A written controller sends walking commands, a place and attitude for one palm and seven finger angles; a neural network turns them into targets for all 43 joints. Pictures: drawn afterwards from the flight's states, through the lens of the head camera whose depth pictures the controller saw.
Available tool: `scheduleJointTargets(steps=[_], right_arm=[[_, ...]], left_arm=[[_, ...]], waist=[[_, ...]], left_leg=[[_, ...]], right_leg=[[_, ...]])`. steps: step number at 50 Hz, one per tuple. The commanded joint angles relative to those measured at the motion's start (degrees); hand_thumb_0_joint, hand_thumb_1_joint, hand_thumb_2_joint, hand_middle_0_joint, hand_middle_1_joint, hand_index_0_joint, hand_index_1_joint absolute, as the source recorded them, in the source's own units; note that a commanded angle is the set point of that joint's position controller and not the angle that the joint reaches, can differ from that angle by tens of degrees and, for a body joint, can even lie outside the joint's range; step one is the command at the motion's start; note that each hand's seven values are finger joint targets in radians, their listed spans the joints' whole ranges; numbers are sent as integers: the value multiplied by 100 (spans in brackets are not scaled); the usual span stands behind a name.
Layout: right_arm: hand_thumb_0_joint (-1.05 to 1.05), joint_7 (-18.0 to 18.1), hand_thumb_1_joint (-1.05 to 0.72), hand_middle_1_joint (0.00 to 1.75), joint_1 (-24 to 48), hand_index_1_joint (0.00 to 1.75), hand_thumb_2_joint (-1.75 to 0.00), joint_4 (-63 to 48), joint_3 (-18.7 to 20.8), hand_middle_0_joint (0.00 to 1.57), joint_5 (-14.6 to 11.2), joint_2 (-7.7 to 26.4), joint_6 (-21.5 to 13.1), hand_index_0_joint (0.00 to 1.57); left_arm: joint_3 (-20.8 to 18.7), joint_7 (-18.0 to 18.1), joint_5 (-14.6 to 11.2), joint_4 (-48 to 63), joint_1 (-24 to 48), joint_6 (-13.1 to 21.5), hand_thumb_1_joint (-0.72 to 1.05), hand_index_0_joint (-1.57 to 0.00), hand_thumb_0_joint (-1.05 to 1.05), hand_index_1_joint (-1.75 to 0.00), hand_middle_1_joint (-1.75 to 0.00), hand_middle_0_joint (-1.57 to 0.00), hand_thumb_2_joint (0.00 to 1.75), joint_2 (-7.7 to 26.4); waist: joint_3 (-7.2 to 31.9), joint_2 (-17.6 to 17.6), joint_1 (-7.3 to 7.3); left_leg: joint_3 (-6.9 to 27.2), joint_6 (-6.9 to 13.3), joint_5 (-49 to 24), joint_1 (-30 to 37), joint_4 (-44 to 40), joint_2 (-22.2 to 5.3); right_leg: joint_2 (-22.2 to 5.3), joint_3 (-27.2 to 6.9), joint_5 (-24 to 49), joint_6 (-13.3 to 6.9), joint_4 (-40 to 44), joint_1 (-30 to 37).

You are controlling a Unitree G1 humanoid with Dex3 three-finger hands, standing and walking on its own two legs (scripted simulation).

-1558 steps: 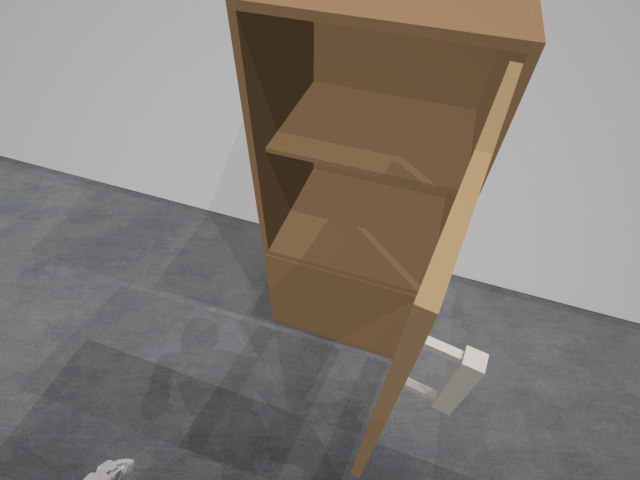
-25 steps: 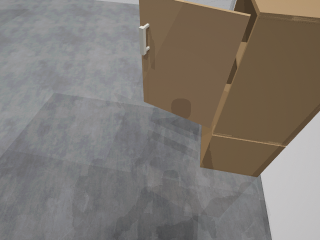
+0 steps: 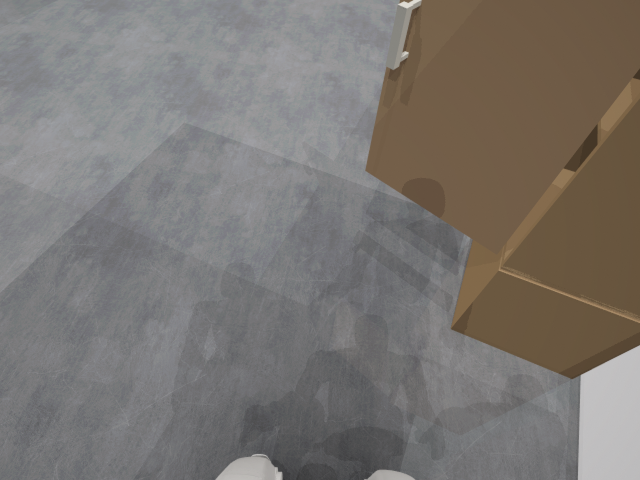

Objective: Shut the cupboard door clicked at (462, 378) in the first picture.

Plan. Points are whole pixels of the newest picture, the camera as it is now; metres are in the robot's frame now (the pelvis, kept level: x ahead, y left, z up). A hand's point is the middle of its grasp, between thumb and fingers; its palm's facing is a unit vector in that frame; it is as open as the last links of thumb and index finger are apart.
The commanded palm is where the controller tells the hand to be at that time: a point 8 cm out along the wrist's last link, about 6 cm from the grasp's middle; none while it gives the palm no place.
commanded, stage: walk to a spot facing it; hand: left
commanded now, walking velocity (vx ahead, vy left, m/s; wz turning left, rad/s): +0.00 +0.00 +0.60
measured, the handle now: (404, 34) +0.89 -0.13 +0.09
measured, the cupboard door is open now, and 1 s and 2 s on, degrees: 72 72 72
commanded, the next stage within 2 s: turn to face it in 1.60 s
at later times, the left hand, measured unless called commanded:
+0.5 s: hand out of the picture +0.01 +0.16 -0.13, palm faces +0.29 -0.91 -0.29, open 7.4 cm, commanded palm none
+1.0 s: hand out of the picture +0.00 +0.20 -0.13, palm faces +0.57 -0.77 -0.30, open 7.4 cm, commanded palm none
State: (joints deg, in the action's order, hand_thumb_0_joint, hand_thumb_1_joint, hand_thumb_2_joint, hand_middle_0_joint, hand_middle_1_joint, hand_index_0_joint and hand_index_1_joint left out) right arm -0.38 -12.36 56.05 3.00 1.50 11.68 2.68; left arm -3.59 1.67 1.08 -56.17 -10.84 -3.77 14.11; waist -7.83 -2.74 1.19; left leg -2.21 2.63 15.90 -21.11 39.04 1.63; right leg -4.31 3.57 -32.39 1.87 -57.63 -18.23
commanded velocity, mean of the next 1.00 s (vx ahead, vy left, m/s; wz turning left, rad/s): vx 0.11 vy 0.00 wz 0.60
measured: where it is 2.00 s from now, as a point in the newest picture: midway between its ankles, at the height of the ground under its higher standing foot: (247, 448)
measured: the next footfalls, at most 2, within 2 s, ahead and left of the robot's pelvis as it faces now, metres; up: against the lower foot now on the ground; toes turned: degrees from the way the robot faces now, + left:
right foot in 0.30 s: +0.05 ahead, -0.16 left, +0.00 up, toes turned +11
left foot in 0.64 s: -0.02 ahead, +0.09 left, +0.00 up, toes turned +30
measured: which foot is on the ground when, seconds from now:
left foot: down 0.00-0.30, up 0.32-0.62, down 0.64-1.00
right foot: up 0.00-0.28, down 0.30-0.66, up 0.68-0.98, down 1.00-1.00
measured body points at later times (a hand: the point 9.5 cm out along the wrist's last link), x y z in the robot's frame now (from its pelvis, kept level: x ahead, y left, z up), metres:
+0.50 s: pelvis +0.00 -0.05 +0.02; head +0.05 -0.05 +0.47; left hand -0.01 +0.21 -0.11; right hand +0.15 -0.29 -0.13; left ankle -0.05 +0.08 -0.65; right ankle +0.01 -0.17 -0.72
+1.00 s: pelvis +0.05 -0.04 +0.01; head +0.09 -0.04 +0.46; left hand -0.03 +0.24 -0.11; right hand +0.24 -0.22 -0.15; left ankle -0.05 +0.07 -0.72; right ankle +0.15 -0.11 -0.72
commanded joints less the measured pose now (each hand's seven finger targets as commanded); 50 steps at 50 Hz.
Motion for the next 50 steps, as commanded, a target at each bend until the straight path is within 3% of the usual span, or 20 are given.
scheduleJointTargets(steps=[1, 4, 8, 12, 13, 15, 17, 19, 23, 28, 31, 32, 33, 34, 38, 44, 47, 48, 49, 50], right_arm=[[0, 155, -90, 30, -200, 30, -90, -451, 253, 20, 56, 1260, -93, 20], [0, 171, -90, 30, -255, 30, -90, -495, 290, 20, 46, 1302, -131, 20], [0, 144, -90, 30, -261, 30, -90, -540, 349, 20, 43, 1356, -80, 20], [0, 106, -90, 30, 168, 30, -90, -747, 394, 20, 19, 1297, 11, 20], [0, 87, -90, 30, 312, 30, -90, -821, 397, 20, -19, 1153, 35, 20], [0, 37, -90, 30, 313, 30, -90, -961, 374, 20, -51, 676, 25, 20], [0, -50, -90, 30, -78, 30, -90, -857, 424, 20, 20, 848, 92, 20], [0, -105, -90, 30, -114, 30, -90, -715, 366, 20, 4, 752, 99, 20], [0, -140, -90, 30, 393, 30, -90, -917, 231, 20, -62, 573, 55, 20], [0, -125, -90, 30, 618, 30, -90, -997, 139, 20, -90, 515, -31, 20], [0, -108, -90, 30, -163, 30, -90, -773, 237, 20, -56, 906, -110, 20], [0, -77, -90, 30, -451, 30, -90, -737, 392, 20, -14, 1551, -145, 20], [0, 1, -90, 30, -923, 30, -90, -580, 461, 20, -35, 1826, -114, 20], [0, 40, -90, 30, -993, 30, -90, -510, 404, 20, 14, 1699, -83, 20], [0, 119, -90, 30, -100, 30, -90, -758, 271, 20, 44, 1359, -176, 20], [0, 75, -90, 30, -67, 30, -90, -768, 317, 20, 52, 1399, -238, 20], [0, 54, -90, 30, 189, 30, -90, -818, 328, 20, 35, 1378, -222, 20], [0, 52, -90, 30, 387, 30, -90, -874, 311, 20, 10, 1257, -222, 20], [0, 40, -90, 30, 406, 30, -90, -971, 232, 20, -50, 888, -259, 20], [0, 13, -90, 30, 376, 30, -90, -1113, 142, 20, -92, 476, -298, 20]], left_arm=[[-182, -23, 43, 682, 222, 155, 90, -20, 0, -30, -30, -20, 90, 570], [-139, -52, 27, 709, 92, 214, 90, -20, 0, -30, -30, -20, 90, 444], [-116, -35, 19, 837, 78, 205, 90, -20, 0, -30, -30, -20, 90, 404], [-151, -6, 4, 751, -537, 219, 90, -20, 0, -30, -30, -20, 90, 548], [-208, 13, 11, 688, -841, 248, 90, -20, 0, -30, -30, -20, 90, 657], [-313, 76, 139, 885, -587, 299, 90, -20, 0, -30, -30, -20, 90, 1427], [-203, 115, 85, 1130, 352, 324, 90, -20, 0, -30, -30, -20, 90, 1072], [-135, 85, 68, 1144, 543, 378, 90, -20, 0, -30, -30, -20, 90, 783], [-189, 87, 72, 931, -268, 419, 90, -20, 0, -30, -30, -20, 90, 904], [-311, 67, 94, 759, -767, 375, 90, -20, 0, -30, -30, -20, 90, 1145], [-297, 28, -2, 823, -578, 336, 90, -20, 0, -30, -30, -20, 90, 1024], [-226, -6, -32, 1010, -582, 308, 90, -20, 0, -30, -30, -20, 90, 666], [-85, 6, -14, 1249, -106, 285, 90, -20, 0, -30, -30, -20, 90, 411], [-125, 11, 25, 1336, 109, 242, 90, -20, 0, -30, -30, -20, 90, 561], [-183, -178, 46, 1109, 273, 256, 90, -20, 0, -30, -30, -20, 90, 573], [-151, -314, 40, 1119, 269, 345, 90, -20, 0, -30, -30, -20, 90, 489], [-190, -332, 55, 943, -396, 414, 90, -20, 0, -30, -30, -20, 90, 551], [-246, -312, 73, 759, -979, 455, 90, -20, 0, -30, -30, -20, 90, 676], [-337, -241, 124, 614, -1642, 541, 90, -20, 0, -30, -30, -20, 90, 1009], [-400, -148, 155, 604, -1867, 555, 90, -20, 0, -30, -30, -20, 90, 1562]], waist=[[484, 1091, 73], [1028, 608, 41], [1205, 1013, 83], [1078, 1272, -218], [1066, 993, -378], [673, -1441, -433], [472, -334, 142], [450, -659, 258], [798, -803, -143], [1010, -1076, -387], [1359, -221, 98], [1656, 1483, 238], [1670, 2064, 510], [1457, 1291, 503], [722, 1449, 167], [435, 1359, 75], [511, 1173, -266], [653, 741, -569], [900, -442, -879], [1012, -2227, -989]], left_leg=[[2675, 611, 529, 261, -2518, -1620], [2407, 643, -304, 880, -2248, -1420], [2504, 638, -466, 928, -2184, -1297], [2455, 380, -43, -113, -1922, -885], [2231, 149, 457, -770, -1655, -602], [612, -546, 1590, -1816, 1569, 528], [812, -436, 1248, -1236, 2955, 48], [537, -542, 733, -1211, 3210, -233], [38, -671, 887, -1078, 1856, -231], [-342, -536, 923, -400, 124, -164], [-51, -357, -1168, 1516, -1514, -338], [1732, 206, -3147, 2672, -1566, -1746], [2600, 924, -4907, 2776, -1563, -2507], [2198, 1061, -3274, 2374, -1640, -2476], [1948, 614, 134, 1378, -2207, -1537], [1999, 612, 1478, 718, -2464, -1217], [2025, 523, 1923, -133, -2045, -1001], [1828, 387, 2175, -951, -1451, -710], [1194, 97, 2225, -1885, -42, -81], [475, -177, 2261, -2475, 2123, 439]], right_leg=[[-54, -566, 669, 18, -682, -1033], [129, -491, 783, 69, -21, -963], [321, -425, 718, 88, 763, -682], [539, -303, 1197, 30, 2378, 727], [355, -393, 1412, -31, 3213, 1439], [-2245, -3248, 23, -1045, 4946, 989], [-2040, -2279, 406, -1164, 4720, -223], [-1403, -1152, 2032, -1006, 4112, 168], [-1331, -323, 4746, -905, 3374, 1414], [-1545, -154, 5587, -845, 2798, 1875], [-1255, 442, 4477, -258, 1546, 772], [-504, 691, 1601, 153, 381, -792], [-169, 186, -660, 215, -410, -1575], [-289, -179, -469, 116, -662, -1525], [-228, -281, 745, 154, -476, -1687], [49, 2, 1015, 183, 1283, -944], [370, 209, 1352, 182, 2215, 483], [357, 134, 1412, 161, 2659, 1559], [-525, -879, 218, -5, 3691, 2601], [-2244, -3296, -1375, -493, 4933, 2576]])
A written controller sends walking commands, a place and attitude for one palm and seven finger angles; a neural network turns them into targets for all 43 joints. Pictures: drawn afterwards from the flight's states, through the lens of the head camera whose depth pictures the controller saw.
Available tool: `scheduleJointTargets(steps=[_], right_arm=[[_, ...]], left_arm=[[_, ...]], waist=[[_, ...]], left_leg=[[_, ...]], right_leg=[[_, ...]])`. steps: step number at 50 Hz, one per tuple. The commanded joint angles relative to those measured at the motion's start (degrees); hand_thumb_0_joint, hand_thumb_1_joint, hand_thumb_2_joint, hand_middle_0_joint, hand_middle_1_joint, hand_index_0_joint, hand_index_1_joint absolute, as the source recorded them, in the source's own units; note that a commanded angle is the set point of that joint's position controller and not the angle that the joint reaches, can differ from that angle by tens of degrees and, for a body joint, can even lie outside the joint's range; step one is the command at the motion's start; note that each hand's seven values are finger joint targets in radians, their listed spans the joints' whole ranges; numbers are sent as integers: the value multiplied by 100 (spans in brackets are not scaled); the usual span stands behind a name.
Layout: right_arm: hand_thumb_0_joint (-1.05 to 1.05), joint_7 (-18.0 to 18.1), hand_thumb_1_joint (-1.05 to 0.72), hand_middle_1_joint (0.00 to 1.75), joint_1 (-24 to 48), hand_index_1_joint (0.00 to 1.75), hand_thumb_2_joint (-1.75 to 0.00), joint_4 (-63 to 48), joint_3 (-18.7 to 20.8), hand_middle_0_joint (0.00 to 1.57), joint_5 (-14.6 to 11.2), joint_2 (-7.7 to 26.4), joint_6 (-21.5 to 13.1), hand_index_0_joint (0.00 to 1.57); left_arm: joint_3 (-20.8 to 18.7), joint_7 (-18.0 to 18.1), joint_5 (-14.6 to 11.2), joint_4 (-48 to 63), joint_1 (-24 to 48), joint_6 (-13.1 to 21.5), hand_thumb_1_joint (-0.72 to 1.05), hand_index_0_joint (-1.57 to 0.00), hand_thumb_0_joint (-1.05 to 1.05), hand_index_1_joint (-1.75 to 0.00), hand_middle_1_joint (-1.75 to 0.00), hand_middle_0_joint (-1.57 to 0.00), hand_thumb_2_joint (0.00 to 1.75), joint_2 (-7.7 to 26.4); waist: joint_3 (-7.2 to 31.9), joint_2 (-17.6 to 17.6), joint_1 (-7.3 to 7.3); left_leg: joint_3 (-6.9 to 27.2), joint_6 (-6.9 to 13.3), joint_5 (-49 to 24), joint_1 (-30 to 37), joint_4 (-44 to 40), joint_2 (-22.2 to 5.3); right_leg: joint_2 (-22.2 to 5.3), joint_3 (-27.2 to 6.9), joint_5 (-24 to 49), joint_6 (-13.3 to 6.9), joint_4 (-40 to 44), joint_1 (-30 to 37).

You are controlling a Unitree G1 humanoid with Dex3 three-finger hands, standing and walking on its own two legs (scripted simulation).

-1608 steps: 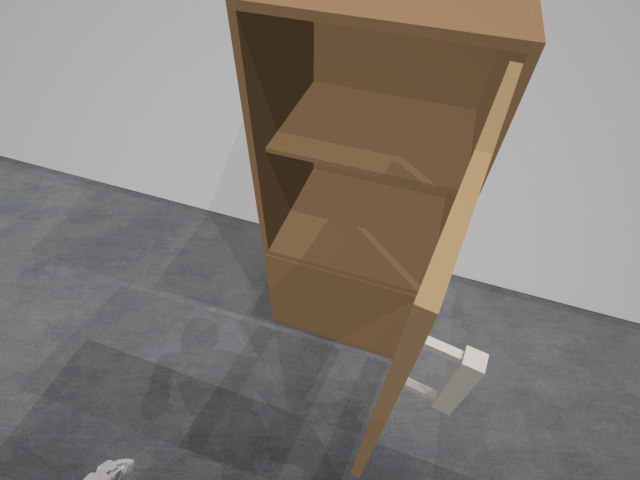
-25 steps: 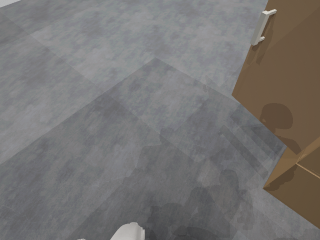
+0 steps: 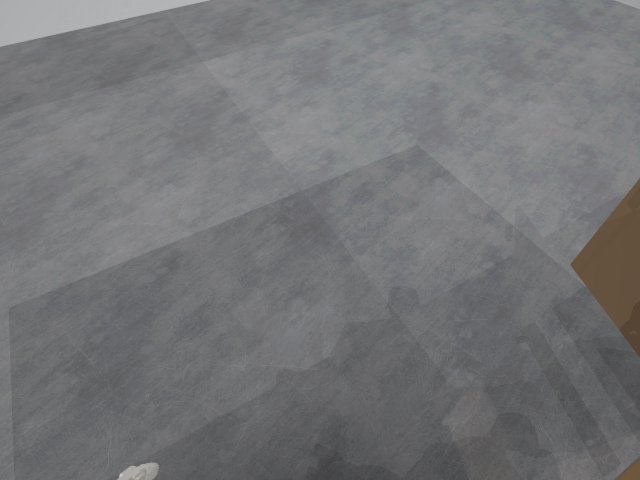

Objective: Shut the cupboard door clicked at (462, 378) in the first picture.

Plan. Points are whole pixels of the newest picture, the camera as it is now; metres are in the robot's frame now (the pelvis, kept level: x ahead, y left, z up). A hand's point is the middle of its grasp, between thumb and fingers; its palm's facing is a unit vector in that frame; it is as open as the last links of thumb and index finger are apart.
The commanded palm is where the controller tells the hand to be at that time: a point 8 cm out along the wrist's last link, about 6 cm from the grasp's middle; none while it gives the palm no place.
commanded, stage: walk to a spot facing it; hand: left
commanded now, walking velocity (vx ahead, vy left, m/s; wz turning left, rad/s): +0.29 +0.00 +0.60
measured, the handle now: out of the picture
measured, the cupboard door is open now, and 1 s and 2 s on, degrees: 72 72 72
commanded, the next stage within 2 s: turn to face it in 0.60 s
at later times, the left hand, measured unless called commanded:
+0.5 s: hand out of the picture +0.00 +0.14 -0.17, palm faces +0.42 -0.89 -0.15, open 7.4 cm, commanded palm none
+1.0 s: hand (149, 384) +0.28 +0.30 -0.15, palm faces +0.40 -0.90 -0.17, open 7.4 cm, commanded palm none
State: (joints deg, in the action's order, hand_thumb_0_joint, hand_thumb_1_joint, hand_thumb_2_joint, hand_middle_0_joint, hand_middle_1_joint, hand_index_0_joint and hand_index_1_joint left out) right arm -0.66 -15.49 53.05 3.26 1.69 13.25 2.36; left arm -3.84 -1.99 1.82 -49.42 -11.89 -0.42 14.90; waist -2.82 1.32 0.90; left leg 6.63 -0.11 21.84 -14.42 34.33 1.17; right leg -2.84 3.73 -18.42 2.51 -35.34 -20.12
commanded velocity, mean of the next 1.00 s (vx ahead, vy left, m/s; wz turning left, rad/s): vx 0.16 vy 0.00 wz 0.20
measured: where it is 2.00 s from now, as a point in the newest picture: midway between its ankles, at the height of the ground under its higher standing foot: (282, 442)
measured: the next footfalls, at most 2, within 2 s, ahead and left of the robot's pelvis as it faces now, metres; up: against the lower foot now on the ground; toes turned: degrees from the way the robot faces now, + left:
left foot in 0.52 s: +0.26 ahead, +0.14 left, +0.00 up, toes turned +27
right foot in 1.12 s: +0.35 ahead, +0.01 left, +0.00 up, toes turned +14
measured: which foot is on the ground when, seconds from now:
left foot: down 0.00-0.00, up 0.02-0.50, down 0.52-1.00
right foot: down 0.00-0.50, up 0.52-1.00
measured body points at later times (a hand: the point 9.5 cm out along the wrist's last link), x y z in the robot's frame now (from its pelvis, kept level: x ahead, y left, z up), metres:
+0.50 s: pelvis +0.15 +0.03 -0.01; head +0.19 +0.06 +0.44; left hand -0.02 +0.19 -0.16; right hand +0.37 -0.14 -0.13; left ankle +0.22 +0.12 -0.72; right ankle +0.04 -0.11 -0.72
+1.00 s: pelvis +0.27 +0.10 +0.02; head +0.28 +0.12 +0.46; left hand +0.26 +0.35 -0.14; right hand +0.35 -0.10 -0.13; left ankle +0.22 +0.12 -0.73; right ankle +0.35 -0.02 -0.69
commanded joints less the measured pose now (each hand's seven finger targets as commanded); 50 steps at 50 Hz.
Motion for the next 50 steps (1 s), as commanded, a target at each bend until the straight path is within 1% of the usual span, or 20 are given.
scheduleJointTargets(steps=[1, 2, 3, 4, 6, 8, 12, 18, 21, 23, 24, 25, 26, 27, 30, 32, 36, 42, 45, 50], right_arm=[[0, -1, -90, 30, 744, 30, -90, -810, 214, 20, -11, 671, -230, 20], [0, -34, -90, 30, 449, 30, -90, -681, 255, 20, 13, 685, -193, 20], [0, -62, -90, 30, 459, 30, -90, -534, 234, 20, 46, 584, -199, 20], [0, -115, -90, 30, 447, 30, -90, -413, 224, 20, 56, 531, -182, 20], [0, -181, -90, 30, 301, 30, -90, -302, 157, 20, 18, 285, -174, 20], [0, -200, -90, 30, 326, 30, -90, -239, 135, 20, -11, 189, -169, 20], [0, -220, -90, 30, 768, 30, -90, -363, 75, 20, -27, 67, -141, 20], [0, -278, -90, 30, 1636, 30, -90, -675, -61, 20, -19, 1, -195, 20], [0, -242, -90, 30, 1270, 30, -90, -636, -38, 20, -15, 93, -231, 20], [0, -188, -90, 30, 301, 30, -90, -449, 77, 20, 2, 414, -264, 20], [0, -151, -90, 30, -555, 30, -90, -265, 186, 20, 26, 775, -292, 20], [0, -79, -90, 30, -1063, 30, -90, -151, 380, 20, 71, 1553, -339, 20], [0, 17, -90, 30, -1273, 30, -90, -82, 411, 20, -71, 1813, -330, 20], [0, 81, -90, 30, -1026, 30, -90, -122, 387, 20, -109, 1721, -291, 20], [0, 128, -90, 30, 419, 30, -90, -594, 117, 20, -39, 934, -399, 20], [0, 142, -90, 30, 487, 30, -90, -534, 90, 20, -43, 820, -460, 20], [0, 168, -90, 30, 120, 30, -90, -370, 88, 20, -67, 721, -486, 20], [0, 307, -90, 30, -435, 30, -90, 139, -74, 20, -98, 234, -538, 20], [0, 331, -90, 30, -583, 30, -90, 300, -88, 20, -62, 230, -517, 20], [0, 399, -90, 30, -701, 30, -90, 423, -36, 20, -10, 346, -356, 20]], left_arm=[[-283, 262, -19, 49, -1311, 192, 90, -20, 0, -30, -30, -20, 90, 1281], [-281, 297, -33, 202, -733, 226, 90, -20, 0, -30, -30, -20, 90, 1058], [-226, 293, -14, 227, -501, 272, 90, -20, 0, -30, -30, -20, 90, 867], [-138, 279, -23, 205, -348, 326, 90, -20, 0, -30, -30, -20, 90, 605], [-78, 259, -48, 86, -618, 425, 90, -20, 0, -30, -30, -20, 90, 375], [-53, 284, -43, -134, -1068, 482, 90, -20, 0, -30, -30, -20, 90, 284], [-28, 354, -10, -411, -1637, 518, 90, -20, 0, -30, -30, -20, 90, 212], [-51, 378, 25, -577, -1811, 474, 90, -20, 0, -30, -30, -20, 90, 315], [-99, 347, 5, -560, -1605, 458, 90, -20, 0, -30, -30, -20, 90, 532], [-166, 316, -29, -475, -1319, 440, 90, -20, 0, -30, -30, -20, 90, 729], [-175, 275, -71, -382, -1168, 425, 90, -20, 0, -30, -30, -20, 90, 696], [-148, 169, -143, -134, -1172, 378, 90, -20, 0, -30, -30, -20, 90, 383], [-88, 201, -126, 212, -612, 317, 90, -20, 0, -30, -30, -20, 90, 432], [-86, 227, -128, 427, -110, 273, 90, -20, 0, -30, -30, -20, 90, 471], [-161, 216, 9, -33, -765, 117, 90, -20, 0, -30, -30, -20, 90, 182], [-196, 184, 34, -161, -1023, 48, 90, -20, 0, -30, -30, -20, 90, 147], [-173, 214, 15, -74, -661, -16, 90, -20, 0, -30, -30, -20, 90, 134], [47, 299, -51, -235, -344, -67, 90, -20, 0, -30, -30, -20, 90, -72], [94, 302, -73, -214, -32, -88, 90, -20, 0, -30, -30, -20, 90, -110], [34, 245, -62, -43, 385, -173, 90, -20, 0, -30, -30, -20, 90, -93]], waist=[[-42, -1921, -617], [-255, -1526, -248], [-323, -1344, -165], [-405, -1041, -27], [-96, -917, -25], [56, -1013, -101], [123, -960, -257], [-343, -937, -378], [-217, -966, -122], [358, -845, 412], [885, -284, 876], [1371, 1398, 945], [1663, 1018, 1018], [915, -44, 833], [91, 395, 42], [239, 477, -140], [506, 20, -125], [444, 418, -131], [287, 437, -65], [-62, 371, 114]], left_leg=[[-81, 118, 1138, -3097, 3581, 0], [-46, 115, 504, -2962, 3905, -262], [-127, 56, 102, -2795, 4092, -384], [-225, 0, -401, -2604, 4099, -518], [-505, -67, -923, -2442, 3887, -456], [-678, -98, -1087, -2624, 3730, -427], [-915, -76, -946, -2943, 3086, -458], [-1352, 129, -647, -2658, 1224, -531], [-1725, 378, -404, -1593, 795, -165], [-1776, 563, -507, 28, 285, 139], [-1256, 688, -889, 1506, -241, -70], [1522, 1388, -1590, 2754, -750, -1844], [2844, 1755, -2095, 2977, -1436, -2496], [2574, 1716, -1663, 2148, -1683, -2573], [1244, 871, -208, -249, -2133, -1630], [791, 717, -756, -297, -2119, -1266], [732, 666, -1932, 363, -2054, -1225], [-19, 310, -4261, 950, -1773, -1101], [-250, 451, -4863, 1059, -1613, -1287], [-262, 970, -4594, 1118, -1359, -1793]], right_leg=[[-2585, -3566, -3426, -751, 3081, 1653], [-2530, -3302, -3558, -734, 3144, 1091], [-2319, -2898, -2989, -722, 3019, 780], [-2020, -1901, -1960, -619, 2848, 624], [-1495, -450, 224, -459, 2449, 1109], [-1375, 157, 2003, -394, 2139, 1761], [-1488, 607, 3807, -415, 1840, 2637], [-1857, 880, 3885, -707, 1765, 2736], [-1947, 1144, 5051, -698, 1191, 2427], [-1853, 1505, 5074, -561, -225, 1844], [-1647, 1532, 3708, -402, -1648, 883], [-569, 1296, -925, 3, -3664, -1093], [-259, 240, -1671, -21, -4488, -1940], [-522, -142, -1213, -48, -4646, -2071], [-765, -424, -235, 13, -3898, -1243], [-644, -421, 155, 81, -3540, -1037], [-450, -452, 570, 192, -3078, -1410], [-149, -547, 911, 120, -2063, -1087], [-3, -468, 695, 1, -1412, -758], [73, -255, -85, -155, -836, -563]])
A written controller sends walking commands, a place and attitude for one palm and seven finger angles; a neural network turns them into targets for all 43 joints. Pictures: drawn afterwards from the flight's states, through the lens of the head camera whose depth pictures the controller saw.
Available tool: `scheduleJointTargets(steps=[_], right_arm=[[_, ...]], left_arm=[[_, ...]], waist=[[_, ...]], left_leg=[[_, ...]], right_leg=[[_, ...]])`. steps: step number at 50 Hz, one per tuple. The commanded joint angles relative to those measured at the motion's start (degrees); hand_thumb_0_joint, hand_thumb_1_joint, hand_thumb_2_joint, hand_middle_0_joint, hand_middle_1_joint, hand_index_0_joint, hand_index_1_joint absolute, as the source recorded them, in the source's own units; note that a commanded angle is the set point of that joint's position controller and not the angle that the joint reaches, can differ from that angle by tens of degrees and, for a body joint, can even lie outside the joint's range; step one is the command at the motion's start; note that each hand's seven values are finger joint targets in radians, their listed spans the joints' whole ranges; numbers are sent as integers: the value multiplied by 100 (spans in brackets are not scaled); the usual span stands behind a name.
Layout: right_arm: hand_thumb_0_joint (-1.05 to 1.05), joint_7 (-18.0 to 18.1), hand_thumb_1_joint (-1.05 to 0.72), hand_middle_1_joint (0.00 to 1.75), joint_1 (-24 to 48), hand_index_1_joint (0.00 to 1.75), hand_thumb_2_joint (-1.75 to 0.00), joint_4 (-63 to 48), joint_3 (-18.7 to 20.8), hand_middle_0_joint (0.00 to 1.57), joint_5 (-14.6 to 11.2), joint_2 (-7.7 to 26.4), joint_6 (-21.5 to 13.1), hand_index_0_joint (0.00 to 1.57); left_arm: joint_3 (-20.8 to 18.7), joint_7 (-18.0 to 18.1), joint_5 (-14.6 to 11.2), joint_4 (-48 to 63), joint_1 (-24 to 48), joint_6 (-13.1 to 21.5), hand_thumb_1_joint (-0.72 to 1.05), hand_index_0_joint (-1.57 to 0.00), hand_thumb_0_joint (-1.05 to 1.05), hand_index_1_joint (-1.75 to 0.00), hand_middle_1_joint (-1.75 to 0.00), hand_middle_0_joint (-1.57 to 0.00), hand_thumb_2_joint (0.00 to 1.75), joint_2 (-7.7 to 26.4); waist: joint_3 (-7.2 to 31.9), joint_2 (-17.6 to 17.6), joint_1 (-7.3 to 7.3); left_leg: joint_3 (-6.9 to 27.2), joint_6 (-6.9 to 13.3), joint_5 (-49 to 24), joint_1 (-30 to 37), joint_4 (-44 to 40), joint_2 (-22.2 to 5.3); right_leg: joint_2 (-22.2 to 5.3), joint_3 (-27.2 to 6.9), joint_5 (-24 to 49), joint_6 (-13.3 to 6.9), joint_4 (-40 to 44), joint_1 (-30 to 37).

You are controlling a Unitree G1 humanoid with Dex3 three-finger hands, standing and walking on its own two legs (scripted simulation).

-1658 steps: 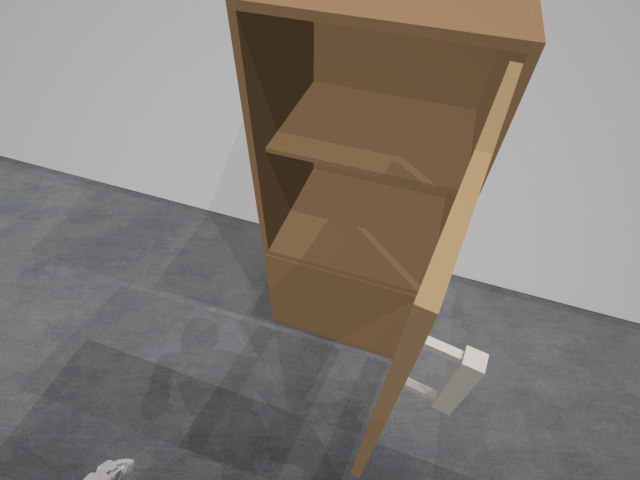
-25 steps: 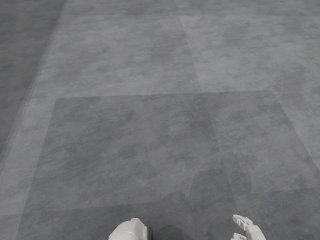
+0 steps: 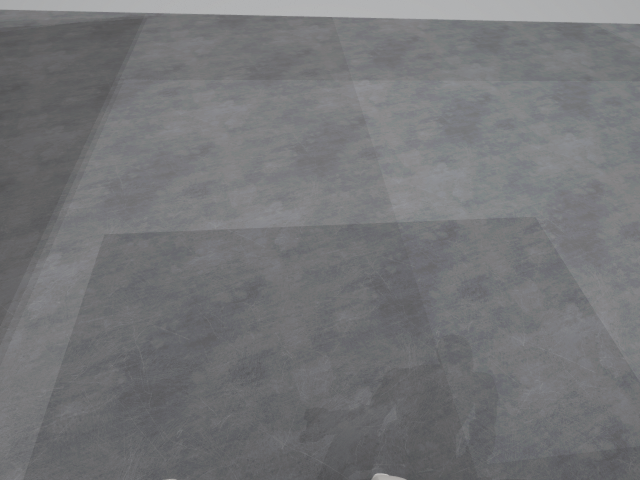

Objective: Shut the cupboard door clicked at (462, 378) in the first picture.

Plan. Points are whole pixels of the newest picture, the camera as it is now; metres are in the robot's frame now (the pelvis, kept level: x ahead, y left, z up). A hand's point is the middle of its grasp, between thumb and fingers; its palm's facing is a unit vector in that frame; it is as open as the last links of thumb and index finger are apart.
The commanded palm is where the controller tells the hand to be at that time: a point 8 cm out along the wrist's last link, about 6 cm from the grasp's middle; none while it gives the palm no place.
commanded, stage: turn to face it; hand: left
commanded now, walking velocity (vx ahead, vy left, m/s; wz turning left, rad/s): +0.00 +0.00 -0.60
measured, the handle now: out of the picture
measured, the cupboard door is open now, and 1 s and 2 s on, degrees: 72 72 72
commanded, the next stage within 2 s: none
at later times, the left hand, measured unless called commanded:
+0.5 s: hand out of the picture +0.14 +0.19 -0.17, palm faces -0.19 -0.96 -0.22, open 7.4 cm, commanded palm none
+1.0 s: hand (249, 377) +0.30 +0.12 -0.16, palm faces -0.56 -0.77 -0.30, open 7.4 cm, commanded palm none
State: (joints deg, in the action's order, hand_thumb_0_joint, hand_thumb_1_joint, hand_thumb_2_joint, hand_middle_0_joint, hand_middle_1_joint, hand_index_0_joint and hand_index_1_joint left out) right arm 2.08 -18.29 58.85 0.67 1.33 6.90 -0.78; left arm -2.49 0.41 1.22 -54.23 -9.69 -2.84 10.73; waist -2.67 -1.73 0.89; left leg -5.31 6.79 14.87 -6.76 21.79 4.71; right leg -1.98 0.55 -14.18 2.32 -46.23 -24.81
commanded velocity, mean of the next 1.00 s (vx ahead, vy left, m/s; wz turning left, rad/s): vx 0.00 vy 0.00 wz -0.60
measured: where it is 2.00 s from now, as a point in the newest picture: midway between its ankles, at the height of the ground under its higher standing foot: outside the picture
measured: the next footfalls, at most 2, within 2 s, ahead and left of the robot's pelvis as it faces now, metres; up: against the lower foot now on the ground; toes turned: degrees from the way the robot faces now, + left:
right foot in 0.12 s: +0.05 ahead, -0.12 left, +0.00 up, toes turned -9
left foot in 0.56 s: +0.18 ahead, +0.12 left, +0.00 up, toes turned -18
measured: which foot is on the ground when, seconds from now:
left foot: down 0.00-0.16, up 0.18-0.54, down 0.56-0.94, up 0.96-1.00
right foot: up 0.00-0.10, down 0.12-0.56, up 0.58-0.92, down 0.94-1.00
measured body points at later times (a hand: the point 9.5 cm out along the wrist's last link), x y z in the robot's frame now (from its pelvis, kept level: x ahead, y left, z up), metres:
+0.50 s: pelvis +0.06 +0.00 +0.00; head +0.11 +0.00 +0.44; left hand +0.15 +0.24 -0.16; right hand +0.12 -0.28 -0.13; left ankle +0.13 +0.14 -0.71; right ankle +0.01 -0.11 -0.74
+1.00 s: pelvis +0.08 +0.01 -0.02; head +0.10 -0.04 +0.43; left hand +0.32 +0.16 -0.14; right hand -0.04 -0.25 -0.17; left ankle +0.13 +0.14 -0.71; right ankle +0.01 -0.08 -0.74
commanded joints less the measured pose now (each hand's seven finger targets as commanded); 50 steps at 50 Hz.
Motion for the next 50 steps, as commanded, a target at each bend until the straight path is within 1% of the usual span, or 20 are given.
scheduleJointTargets(steps=[1, 4, 6, 7, 8, 9, 15, 22, 25, 26, 28, 29, 34, 41, 45, 46, 47, 48, 49, 50], right_arm=[[0, 131, -90, 30, -424, 30, -90, -143, 232, 20, 31, 1012, -20, 20], [0, 137, -90, 30, -361, 30, -90, -153, 273, 20, -7, 1063, 14, 20], [0, 106, -90, 30, -155, 30, -90, -280, 320, 20, -110, 1098, 7, 20], [0, 73, -90, 30, -22, 30, -90, -473, 340, 20, -164, 876, -6, 20], [0, 59, -90, 30, 289, 30, -90, -611, 302, 20, -116, 851, 36, 20], [0, 84, -90, 30, 487, 30, -90, -631, 283, 20, -81, 832, 86, 20], [0, -54, -90, 30, 596, 30, -90, -720, 332, 20, -53, 747, 263, 20], [0, -54, -90, 30, 1084, 30, -90, -1134, 343, 20, -106, 853, 159, 20], [0, 3, -90, 30, 720, 30, -90, -1070, 349, 20, -130, 996, 85, 20], [0, 23, -90, 30, 417, 30, -90, -993, 378, 20, -123, 1207, 34, 20], [0, 54, -90, 30, 17, 30, -90, -1052, 506, 20, -16, 2068, -7, 20], [0, 56, -90, 30, 87, 30, -90, -1133, 457, 20, 40, 2006, 50, 20], [0, 57, -90, 30, 978, 30, -90, -1413, 319, 20, 57, 1553, 81, 20], [0, -20, -90, 30, 478, 30, -90, -1160, 470, 20, 37, 1786, 99, 20], [0, -72, -90, 30, 747, 30, -90, -1181, 520, 20, -8, 1869, 138, 20], [0, -107, -90, 30, 753, 30, -90, -1232, 494, 20, -68, 1671, 144, 20], [0, -147, -90, 30, 893, 30, -90, -1497, 351, 20, -75, 1126, 158, 20], [0, -78, -90, 30, 1051, 30, -90, -1545, 340, 20, -68, 1345, 241, 20], [0, -84, -90, 30, 1039, 30, -90, -1488, 337, 20, -85, 1301, 262, 20], [0, -66, -90, 30, 1053, 30, -90, -1430, 352, 20, -66, 1277, 243, 20]], left_arm=[[-108, -1, -8, 458, 118, 61, 90, -20, 0, -30, -30, -20, 90, 307], [-156, -12, -8, 396, -257, 90, 90, -20, 0, -30, -30, -20, 90, 308], [-245, 5, 11, 205, -1070, 196, 90, -20, 0, -30, -30, -20, 90, 544], [-351, 82, 69, 99, -1491, 260, 90, -20, 0, -30, -30, -20, 90, 1013], [-361, 119, -16, 13, -1551, 255, 90, -20, 0, -30, -30, -20, 90, 1167], [-367, 189, -20, 96, -1306, 246, 90, -20, 0, -30, -30, -20, 90, 993], [-354, 137, -5, 415, -551, 273, 90, -20, 0, -30, -30, -20, 90, 920], [-482, 27, 78, 500, -553, 195, 90, -20, 0, -30, -30, -20, 90, 1204], [-508, 21, 23, 585, -378, 137, 90, -20, 0, -30, -30, -20, 90, 1239], [-470, 19, -24, 640, -305, 116, 90, -20, 0, -30, -30, -20, 90, 1123], [-358, -25, -76, 824, -466, 91, 90, -20, 0, -30, -30, -20, 90, 685], [-378, -24, -36, 850, -368, 67, 90, -20, 0, -30, -30, -20, 90, 841], [-418, -236, 1, 785, -316, -84, 90, -20, 0, -30, -30, -20, 90, 867], [-294, -300, -2, 1006, 138, -29, 90, -20, 0, -30, -30, -20, 90, 672], [-330, -280, 4, 848, -423, 53, 90, -20, 0, -30, -30, -20, 90, 867], [-394, -242, 34, 714, -825, 124, 90, -20, 0, -30, -30, -20, 90, 1248], [-508, -143, 84, 675, -1027, 203, 90, -20, 0, -30, -30, -20, 90, 1936], [-513, -54, -12, 638, -1154, 165, 90, -20, 0, -30, -30, -20, 90, 2026], [-461, -27, -17, 717, -887, 145, 90, -20, 0, -30, -30, -20, 90, 1872], [-466, 15, 1, 799, -527, 159, 90, -20, 0, -30, -30, -20, 90, 1675]], waist=[[-28, 754, 102], [231, 654, -32], [876, 172, -368], [1064, -895, -462], [726, -879, -494], [535, -692, -431], [321, -255, -64], [353, -817, -213], [538, -835, -24], [716, -436, 124], [938, 1991, 180], [736, 1276, 192], [219, 1374, -157], [553, 1455, 103], [713, 1057, -273], [900, 187, -476], [745, -1765, -619], [784, -1511, -685], [509, -1003, -517], [447, -1379, -364]], left_leg=[[921, 305, -3840, 403, -39, -2206], [634, 113, -4147, 495, 521, -2127], [226, -340, -3661, 9, 1826, -1667], [-300, -737, -1350, -1472, 3101, -953], [-130, -941, 2011, -2374, 4176, -440], [575, -918, 1933, -2812, 4496, -688], [616, -1124, 721, -2446, 4146, -839], [424, -1143, 834, -1803, 2324, -593], [402, -1105, 13, -700, 898, -456], [454, -1079, -594, 148, 171, -729], [2707, 0, -2708, 848, -271, -3191], [2573, 338, -2497, 179, -258, -3332], [901, 35, -1895, -339, -287, -2351], [233, 19, -2535, 216, 145, -2489], [-160, -413, -1783, -491, 1104, -2352], [-431, -751, -833, -1088, 2012, -1962], [-609, -1110, 2072, -2716, 3490, -1002], [238, -1072, 2272, -2858, 4373, -983], [540, -1040, 1795, -3012, 4709, -1097], [610, -1081, 1492, -3290, 4759, -1132]], right_leg=[[9, 93, -626, -174, 342, -8], [117, 229, -227, -296, 1091, 602], [-162, -361, 1730, -547, 2109, 2000], [-1418, -1943, 4011, -1178, 2185, 3021], [-2148, -2382, 5478, -1893, 2303, 3070], [-1952, -2282, 5361, -1995, 2255, 3073], [-1034, -1419, 3286, -1351, 2603, 1800], [-834, -1845, 2972, -1290, 2213, 1571], [-581, -1965, 2867, -966, 1693, 1139], [-318, -1703, 2199, -710, 1352, 681], [590, -364, -2381, -107, -861, -647], [301, -528, -2375, -118, -1724, -428], [5, -135, -1330, 82, -2063, -561], [86, 445, -1089, 22, -131, 41], [173, 563, 166, -181, 1621, 1471], [-377, -111, 989, -359, 2366, 2257], [-1807, -2287, 2689, -982, 2720, 2811], [-2202, -2514, 3123, -1489, 2713, 2388], [-2016, -2113, 2392, -1557, 2780, 2118], [-1670, -2118, 2280, -1406, 2768, 2147]])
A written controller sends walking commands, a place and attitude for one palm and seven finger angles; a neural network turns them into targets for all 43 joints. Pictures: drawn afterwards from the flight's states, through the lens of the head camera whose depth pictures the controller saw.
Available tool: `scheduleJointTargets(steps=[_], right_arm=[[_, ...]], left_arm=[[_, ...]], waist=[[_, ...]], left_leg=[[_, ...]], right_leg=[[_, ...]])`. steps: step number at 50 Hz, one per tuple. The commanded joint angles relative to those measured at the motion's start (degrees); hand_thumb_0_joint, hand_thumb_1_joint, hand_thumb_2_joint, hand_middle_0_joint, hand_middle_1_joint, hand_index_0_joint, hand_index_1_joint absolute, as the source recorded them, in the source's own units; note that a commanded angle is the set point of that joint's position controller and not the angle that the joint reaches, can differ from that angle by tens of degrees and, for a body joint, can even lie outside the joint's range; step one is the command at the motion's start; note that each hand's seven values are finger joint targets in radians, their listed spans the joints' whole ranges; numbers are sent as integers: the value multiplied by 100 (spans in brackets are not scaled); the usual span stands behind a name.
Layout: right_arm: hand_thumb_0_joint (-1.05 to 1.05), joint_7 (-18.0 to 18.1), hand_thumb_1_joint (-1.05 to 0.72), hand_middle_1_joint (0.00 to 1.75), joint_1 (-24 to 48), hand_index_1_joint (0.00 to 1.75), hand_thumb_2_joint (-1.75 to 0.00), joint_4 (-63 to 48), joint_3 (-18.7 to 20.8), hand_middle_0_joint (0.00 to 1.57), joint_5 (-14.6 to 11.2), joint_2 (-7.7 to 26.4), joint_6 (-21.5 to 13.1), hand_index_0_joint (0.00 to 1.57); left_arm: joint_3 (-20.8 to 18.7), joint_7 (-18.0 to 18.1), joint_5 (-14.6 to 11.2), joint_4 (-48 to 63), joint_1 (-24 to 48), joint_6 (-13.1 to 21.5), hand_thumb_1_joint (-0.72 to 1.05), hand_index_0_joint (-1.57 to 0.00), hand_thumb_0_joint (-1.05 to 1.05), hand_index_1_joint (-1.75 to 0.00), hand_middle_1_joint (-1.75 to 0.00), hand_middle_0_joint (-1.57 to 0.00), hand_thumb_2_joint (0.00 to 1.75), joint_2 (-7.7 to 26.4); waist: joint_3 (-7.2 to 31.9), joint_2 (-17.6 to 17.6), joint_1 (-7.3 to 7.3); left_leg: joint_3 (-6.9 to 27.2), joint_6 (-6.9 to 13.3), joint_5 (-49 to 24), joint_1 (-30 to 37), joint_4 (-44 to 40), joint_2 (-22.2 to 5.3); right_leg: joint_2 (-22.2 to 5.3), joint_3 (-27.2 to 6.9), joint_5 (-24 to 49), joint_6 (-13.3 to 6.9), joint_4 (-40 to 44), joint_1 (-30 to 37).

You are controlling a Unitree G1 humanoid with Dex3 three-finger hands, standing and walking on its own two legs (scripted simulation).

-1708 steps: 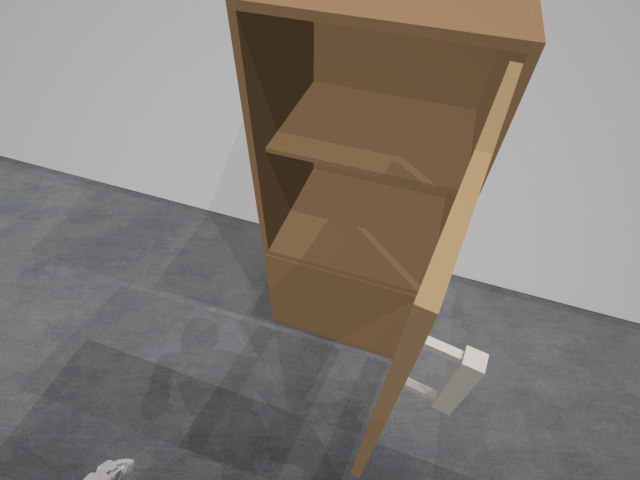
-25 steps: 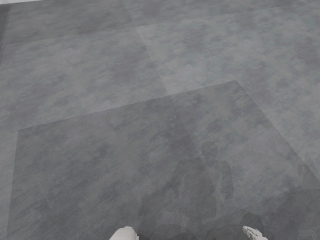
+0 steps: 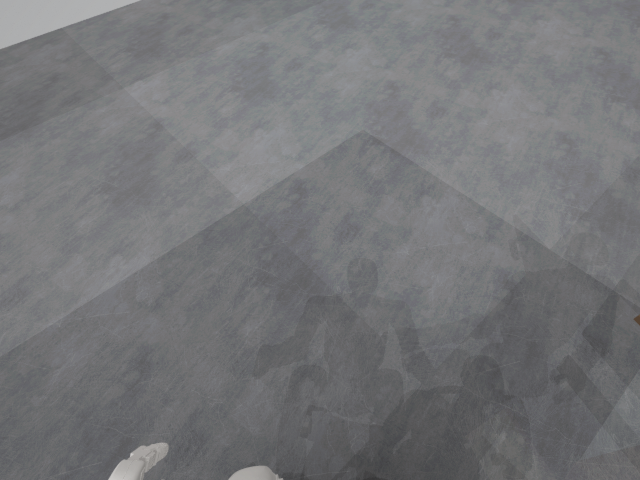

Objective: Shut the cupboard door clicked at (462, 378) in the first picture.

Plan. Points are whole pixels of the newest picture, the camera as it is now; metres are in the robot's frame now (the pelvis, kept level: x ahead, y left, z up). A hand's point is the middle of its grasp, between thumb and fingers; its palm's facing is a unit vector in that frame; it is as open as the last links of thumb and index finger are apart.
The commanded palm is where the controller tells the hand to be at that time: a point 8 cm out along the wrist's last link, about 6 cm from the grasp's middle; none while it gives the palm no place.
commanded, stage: turn to face it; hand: left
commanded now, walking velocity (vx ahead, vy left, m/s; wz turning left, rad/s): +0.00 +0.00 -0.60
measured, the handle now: out of the picture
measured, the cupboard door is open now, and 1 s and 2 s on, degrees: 72 72 72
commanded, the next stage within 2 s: take the last steps up to it in 1.72 s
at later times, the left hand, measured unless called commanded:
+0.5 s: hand (168, 470) +0.15 +0.24 -0.16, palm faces -0.23 -0.96 -0.17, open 7.4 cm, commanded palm none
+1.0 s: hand (247, 424) +0.21 +0.13 -0.14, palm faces -0.55 -0.79 -0.25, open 7.4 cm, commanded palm none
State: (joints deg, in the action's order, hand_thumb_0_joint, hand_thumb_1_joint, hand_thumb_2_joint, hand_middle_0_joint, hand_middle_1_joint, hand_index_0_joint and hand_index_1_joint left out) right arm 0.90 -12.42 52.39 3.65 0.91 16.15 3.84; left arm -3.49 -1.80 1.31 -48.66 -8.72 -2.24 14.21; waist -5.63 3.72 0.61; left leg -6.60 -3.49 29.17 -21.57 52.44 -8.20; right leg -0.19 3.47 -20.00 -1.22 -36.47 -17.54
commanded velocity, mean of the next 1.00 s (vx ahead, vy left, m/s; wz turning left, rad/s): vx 0.00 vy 0.00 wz -0.60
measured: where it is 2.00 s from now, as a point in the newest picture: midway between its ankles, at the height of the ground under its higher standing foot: outside the picture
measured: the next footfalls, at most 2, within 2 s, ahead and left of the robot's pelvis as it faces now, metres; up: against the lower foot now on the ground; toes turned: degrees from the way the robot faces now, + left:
left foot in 0.34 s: +0.10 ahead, +0.13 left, +0.00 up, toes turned -9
right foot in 0.82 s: -0.02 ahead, -0.09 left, +0.00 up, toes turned -34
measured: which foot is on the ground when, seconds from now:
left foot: up 0.00-0.32, down 0.34-0.82, up 0.84-1.00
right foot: down 0.00-0.36, up 0.38-0.80, down 0.82-1.00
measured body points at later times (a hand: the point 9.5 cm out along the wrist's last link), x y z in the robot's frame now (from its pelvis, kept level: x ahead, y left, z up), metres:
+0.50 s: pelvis +0.02 +0.05 +0.02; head +0.07 +0.08 +0.46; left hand +0.16 +0.29 -0.15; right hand +0.05 -0.21 -0.10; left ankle +0.06 +0.14 -0.72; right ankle -0.05 -0.08 -0.63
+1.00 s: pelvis +0.01 +0.02 +0.01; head +0.04 -0.02 +0.46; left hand +0.23 +0.17 -0.12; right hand -0.10 -0.23 -0.14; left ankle +0.07 +0.15 -0.64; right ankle -0.06 -0.06 -0.72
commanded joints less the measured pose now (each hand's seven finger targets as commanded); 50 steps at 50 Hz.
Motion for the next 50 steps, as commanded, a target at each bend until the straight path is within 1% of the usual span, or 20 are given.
scheduleJointTargets(steps=[1, 4, 11, 15, 16, 17, 18, 19, 22, 24, 34, 37, 39, 40, 41, 42, 43, 44, 46, 50], right_arm=[[0, 49, -90, 30, 457, 30, -90, -695, 65, 20, -14, 500, -228, 20], [0, -7, -90, 30, 157, 30, -90, -506, 53, 20, -4, 371, -205, 20], [0, 32, -90, 30, 401, 30, -90, -654, 26, 20, -43, 250, -251, 20], [0, 92, -90, 30, -190, 30, -90, -513, 21, 20, -88, 248, -335, 20], [0, 116, -90, 30, -467, 30, -90, -431, 47, 20, -78, 431, -394, 20], [0, 121, -90, 30, -586, 30, -90, -437, 134, 20, -7, 951, -438, 20], [0, 150, -90, 30, -670, 30, -90, -528, 178, 20, 42, 1273, -410, 20], [0, 147, -90, 30, -511, 30, -90, -626, 125, 20, 88, 1180, -377, 20], [0, 193, -90, 30, 276, 30, -90, -816, -30, 20, 69, 680, -422, 20], [0, 198, -90, 30, 105, 30, -90, -742, -18, 20, 67, 603, -427, 20], [0, 117, -90, 30, -555, 30, -90, -287, 166, 20, 69, 743, -400, 20], [0, 65, -90, 30, -402, 30, -90, -268, 220, 20, 64, 844, -375, 20], [0, 51, -90, 30, -200, 30, -90, -288, 227, 20, 27, 860, -358, 20], [0, 11, -90, 30, -148, 30, -90, -348, 207, 20, -29, 689, -346, 20], [0, -13, -90, 30, 65, 30, -90, -633, 72, 20, -37, 170, -319, 20], [0, 36, -90, 30, 225, 30, -90, -723, 61, 20, -6, 343, -219, 20], [0, 34, -90, 30, 232, 30, -90, -691, 52, 20, -29, 268, -163, 20], [0, 47, -90, 30, 272, 30, -90, -638, 57, 20, -14, 249, -172, 20], [0, 13, -90, 30, 204, 30, -90, -499, 96, 20, 12, 407, -181, 20], [0, 2, -90, 30, 58, 30, -90, -417, 74, 20, 12, 292, -178, 20]], left_arm=[[-297, 245, -29, 284, -403, 106, 90, -20, 0, -30, -30, -20, 90, 1150], [-223, 236, -33, 352, -241, 152, 90, -20, 0, -30, -30, -20, 90, 985], [-300, 215, 29, 233, -457, 113, 90, -20, 0, -30, -30, -20, 90, 1105], [-325, 206, -6, 273, -106, 35, 90, -20, 0, -30, -30, -20, 90, 1071], [-284, 198, -52, 316, -28, 2, 90, -20, 0, -30, -30, -20, 90, 888], [-214, 162, -101, 401, -171, -31, 90, -20, 0, -30, -30, -20, 90, 482], [-197, 137, -81, 496, -135, -42, 90, -20, 0, -30, -30, -20, 90, 460], [-235, 108, -31, 501, -28, -57, 90, -20, 0, -30, -30, -20, 90, 612], [-342, -23, 41, 229, -283, -137, 90, -20, 0, -30, -30, -20, 90, 654], [-314, -51, 6, 178, -295, -165, 90, -20, 0, -30, -30, -20, 90, 508], [-172, -62, -10, 353, 268, -120, 90, -20, 0, -30, -30, -20, 90, 229], [-162, -34, -18, 309, 85, -78, 90, -20, 0, -30, -30, -20, 90, 287], [-206, -17, -14, 171, -359, -24, 90, -20, 0, -30, -30, -20, 90, 412], [-271, 26, 19, 29, -795, 42, 90, -20, 0, -30, -30, -20, 90, 781], [-383, 117, 67, -25, -990, 117, 90, -20, 0, -30, -30, -20, 90, 1430], [-388, 194, -31, -86, -1169, 88, 90, -20, 0, -30, -30, -20, 90, 1555], [-351, 230, -39, -18, -968, 73, 90, -20, 0, -30, -30, -20, 90, 1447], [-363, 278, -19, 63, -582, 99, 90, -20, 0, -30, -30, -20, 90, 1259], [-223, 267, -61, 150, -238, 137, 90, -20, 0, -30, -30, -20, 90, 937], [-234, 241, -36, 151, -327, 195, 90, -20, 0, -30, -30, -20, 90, 919]], waist=[[672, -1865, -263], [920, -1184, -62], [825, -1155, -215], [880, -1225, 89], [972, -830, 222], [1023, 861, 212], [941, 1545, 235], [694, 846, 218], [369, 716, -174], [535, 608, -126], [878, 745, 244], [905, 894, 145], [1006, 547, -155], [1194, -291, -376], [946, -2271, -523], [928, -1977, -595], [722, -1435, -441], [656, -1775, -284], [551, -1548, -105], [873, -1141, -64]], left_leg=[[770, -114, -273, -1692, 1709, 123], [654, -198, -811, -1105, 1240, 236], [578, -191, -503, -664, -304, 501], [515, -87, -1335, 762, -2147, 697], [675, -25, -1759, 1582, -2952, 425], [2042, 351, -1887, 2088, -3594, -865], [2865, 939, -2407, 1780, -3778, -1901], [2701, 1223, -2231, 1077, -3783, -1943], [1446, 891, -2383, 779, -3710, -1161], [942, 891, -2862, 1188, -3558, -960], [234, 1100, -4075, 1969, -3003, -1319], [77, 983, -3892, 1714, -2735, -1428], [-217, 622, -3339, 1187, -2071, -1224], [-514, 290, -2447, 588, -1215, -876], [-676, -72, 580, -1119, 125, 77], [101, -76, 845, -1319, 1101, 225], [495, -38, 416, -1464, 1494, 132], [631, -67, 88, -1794, 1588, 113], [720, -172, -640, -1572, 1594, 55], [618, -262, -866, -1160, 995, 250]], right_leg=[[-1660, -2159, 3017, -987, 1709, 1289], [-1260, -1524, 3319, -823, 1499, 1086], [-1265, -2187, 2930, -1031, 1434, 953], [-969, -2331, 2662, -657, 945, 158], [-597, -2042, 1902, -355, 577, -444], [269, -1321, -56, 27, -479, -1296], [390, -619, -1647, 249, -1820, -1547], [104, -799, -1514, 234, -2604, -1309], [-114, -637, -556, 393, -3364, -1449], [-104, -518, -299, 471, -3338, -1490], [-186, 76, -573, 424, -1280, -936], [-115, 212, -389, 278, -465, -353], [-75, 239, 709, 146, 819, 639], [-584, -410, 1523, -44, 1482, 1434], [-1974, -2486, 3184, -624, 1822, 1998], [-2401, -2736, 3978, -1072, 1744, 1547], [-2231, -2379, 3086, -1179, 1847, 1251], [-1875, -2372, 2850, -1036, 1866, 1359], [-1456, -1747, 3113, -832, 1728, 1125], [-1221, -1583, 3378, -845, 1555, 1182]])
